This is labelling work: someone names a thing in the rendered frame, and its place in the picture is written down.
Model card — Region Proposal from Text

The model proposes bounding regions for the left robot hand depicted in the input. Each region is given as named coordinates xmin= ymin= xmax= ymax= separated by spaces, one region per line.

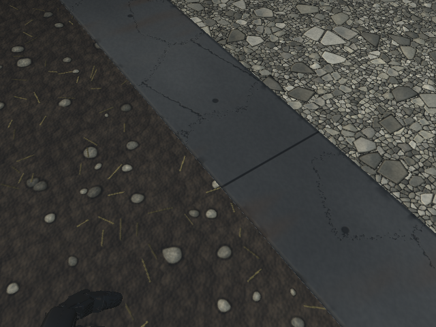
xmin=40 ymin=289 xmax=123 ymax=327

